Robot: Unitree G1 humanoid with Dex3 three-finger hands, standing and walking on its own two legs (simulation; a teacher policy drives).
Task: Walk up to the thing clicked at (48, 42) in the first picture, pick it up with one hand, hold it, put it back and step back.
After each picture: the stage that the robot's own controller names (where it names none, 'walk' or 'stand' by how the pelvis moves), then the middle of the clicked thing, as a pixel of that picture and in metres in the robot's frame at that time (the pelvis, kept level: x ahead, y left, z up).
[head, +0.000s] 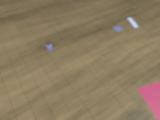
stand; (49, 45) +1.40 +0.47 -0.72
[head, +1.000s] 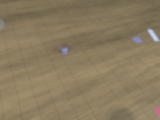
walk; (64, 48) +1.34 +0.20 -0.70
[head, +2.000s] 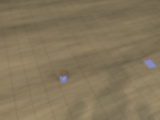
walk; (63, 76) +0.91 +0.18 -0.71
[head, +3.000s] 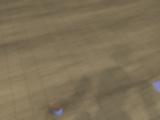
walk; (57, 109) +0.58 +0.20 -0.71
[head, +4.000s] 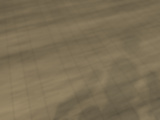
stand; out of the picture +0.41 +0.21 -0.71
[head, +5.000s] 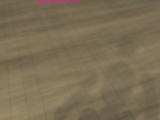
walk; out of the picture +0.39 +0.19 -0.73
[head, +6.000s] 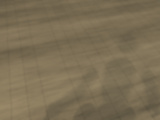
stand; out of the picture +0.38 +0.18 -0.70
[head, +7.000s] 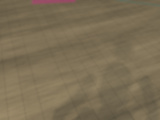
walk; out of the picture +0.40 +0.21 -0.71
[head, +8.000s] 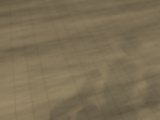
walk; out of the picture +0.41 +0.18 -0.70
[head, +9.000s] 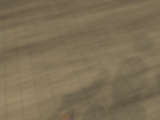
walk; out of the picture +0.46 +0.19 -0.69
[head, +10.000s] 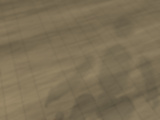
stand; out of the picture +0.37 +0.22 -0.69
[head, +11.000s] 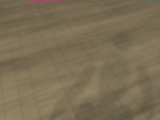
stand; out of the picture +0.33 +0.21 -0.72
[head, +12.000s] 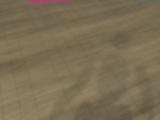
stand; out of the picture +0.32 +0.21 -0.72
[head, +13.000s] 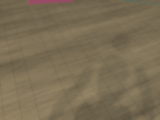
stand; out of the picture +0.32 +0.20 -0.72
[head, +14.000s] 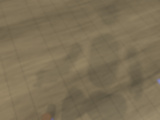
go down; (47, 119) +0.35 +0.22 -0.63
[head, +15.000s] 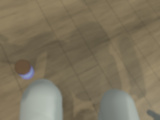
go down; (25, 69) +0.39 +0.30 -0.32
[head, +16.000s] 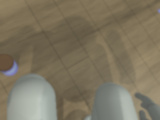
close in; (7, 65) +0.37 +0.32 -0.28
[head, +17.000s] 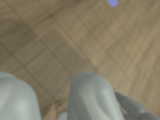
close in; out of the picture +0.33 +0.35 -0.21
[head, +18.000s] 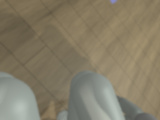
lift; out of the picture +0.31 +0.35 -0.21
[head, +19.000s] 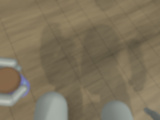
lift; (13, 83) +0.31 +0.25 -0.02
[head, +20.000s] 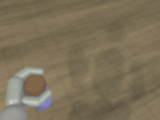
hold; (38, 93) +0.32 +0.17 +0.01
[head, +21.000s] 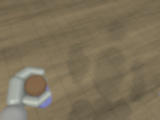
hold; (39, 92) +0.33 +0.17 +0.00
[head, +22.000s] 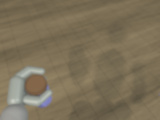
hold; (39, 91) +0.33 +0.17 +0.01
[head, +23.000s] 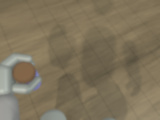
crouch; (28, 77) +0.37 +0.21 -0.06
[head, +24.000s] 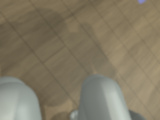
lower; out of the picture +0.36 +0.33 -0.18
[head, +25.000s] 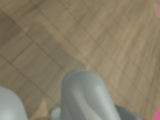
lower; out of the picture +0.37 +0.35 -0.22
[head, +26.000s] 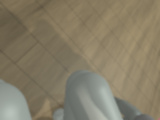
lower; out of the picture +0.35 +0.36 -0.21
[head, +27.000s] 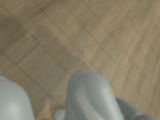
lower; out of the picture +0.34 +0.36 -0.21
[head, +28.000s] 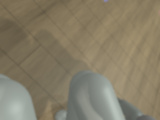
lower; out of the picture +0.33 +0.36 -0.21
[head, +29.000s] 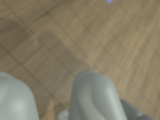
open; out of the picture +0.32 +0.35 -0.21
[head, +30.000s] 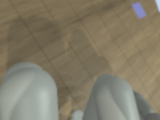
stand; out of the picture +0.35 +0.33 -0.24
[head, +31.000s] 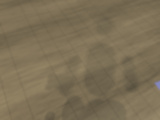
stand; out of the picture +0.33 +0.23 -0.61
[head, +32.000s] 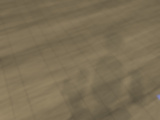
stand; out of the picture +0.34 +0.23 -0.66
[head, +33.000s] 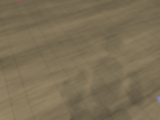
stand; out of the picture +0.34 +0.23 -0.67
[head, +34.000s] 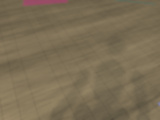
stand; out of the picture +0.35 +0.21 -0.72
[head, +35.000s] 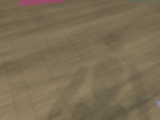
stand; out of the picture +0.33 +0.22 -0.72
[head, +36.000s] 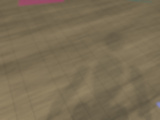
walk; out of the picture +0.32 +0.22 -0.73
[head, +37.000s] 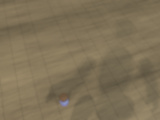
walk; (63, 99) +0.53 +0.16 -0.70
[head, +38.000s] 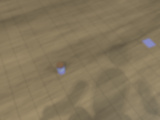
walk; (60, 68) +0.86 +0.26 -0.69
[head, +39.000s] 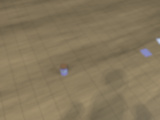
stand; (63, 69) +0.98 +0.20 -0.71
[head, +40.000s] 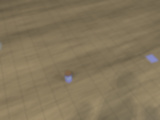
stand; (68, 76) +0.95 +0.19 -0.73
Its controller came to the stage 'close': yes
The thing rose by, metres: 0.72
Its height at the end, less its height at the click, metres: +0.00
